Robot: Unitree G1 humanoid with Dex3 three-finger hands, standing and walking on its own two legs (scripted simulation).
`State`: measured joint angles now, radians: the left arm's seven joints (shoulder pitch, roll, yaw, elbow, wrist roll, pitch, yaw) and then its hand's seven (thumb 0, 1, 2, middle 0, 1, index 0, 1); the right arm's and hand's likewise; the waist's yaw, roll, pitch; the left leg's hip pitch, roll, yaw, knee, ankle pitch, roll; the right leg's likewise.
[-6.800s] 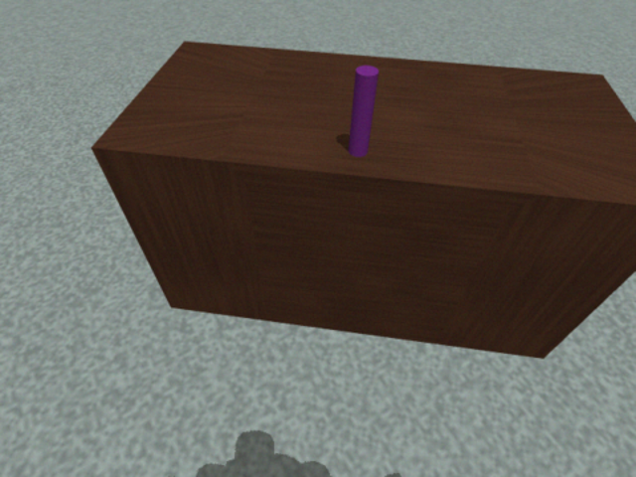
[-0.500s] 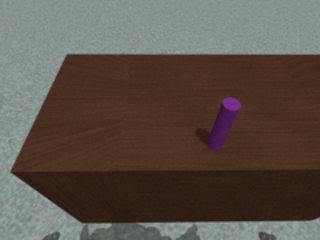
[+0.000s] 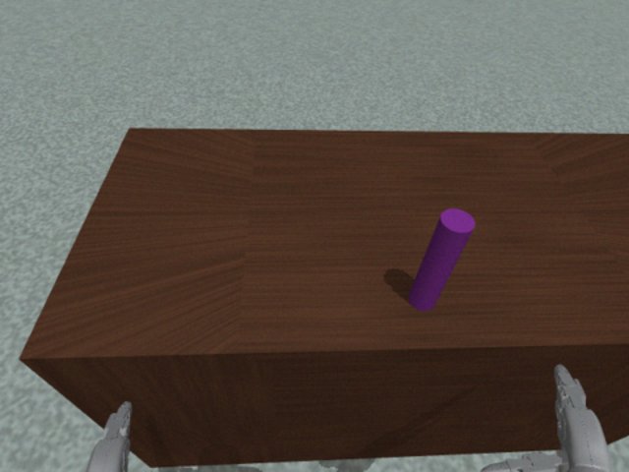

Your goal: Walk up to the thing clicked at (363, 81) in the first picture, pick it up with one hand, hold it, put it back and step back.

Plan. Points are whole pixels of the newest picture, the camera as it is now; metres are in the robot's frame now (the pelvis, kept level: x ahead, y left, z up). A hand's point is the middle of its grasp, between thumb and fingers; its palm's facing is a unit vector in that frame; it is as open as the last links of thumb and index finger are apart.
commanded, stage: rise first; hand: right
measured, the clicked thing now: (437, 264) +0.41 -0.20 +0.02
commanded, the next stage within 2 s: go down in 1.02 s
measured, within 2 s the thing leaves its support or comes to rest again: neither
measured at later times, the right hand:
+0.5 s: hand (557, 421) +0.18 -0.26 +0.04, palm faces +0.32 +0.86 -0.39, open 17.6 cm
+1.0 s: hand (584, 416) +0.17 -0.26 +0.08, palm faces +0.33 +0.85 -0.41, open 17.5 cm
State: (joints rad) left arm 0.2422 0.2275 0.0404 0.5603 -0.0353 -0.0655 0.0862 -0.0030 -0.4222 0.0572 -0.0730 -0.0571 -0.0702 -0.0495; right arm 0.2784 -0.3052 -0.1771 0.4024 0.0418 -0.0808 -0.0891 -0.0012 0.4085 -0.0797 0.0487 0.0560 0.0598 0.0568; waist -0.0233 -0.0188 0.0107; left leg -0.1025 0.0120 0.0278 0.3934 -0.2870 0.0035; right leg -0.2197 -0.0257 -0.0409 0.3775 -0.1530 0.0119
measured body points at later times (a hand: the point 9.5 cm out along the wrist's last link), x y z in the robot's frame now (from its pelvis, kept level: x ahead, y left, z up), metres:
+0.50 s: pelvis +0.00 +0.00 +0.00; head -0.01 +0.02 +0.45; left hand +0.16 +0.27 -0.09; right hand +0.16 -0.31 +0.06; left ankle -0.05 +0.11 -0.74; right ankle +0.03 -0.13 -0.74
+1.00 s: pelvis -0.02 +0.00 +0.00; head -0.01 +0.02 +0.45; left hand +0.15 +0.26 -0.10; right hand +0.15 -0.30 +0.11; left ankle -0.05 +0.11 -0.74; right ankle +0.03 -0.13 -0.74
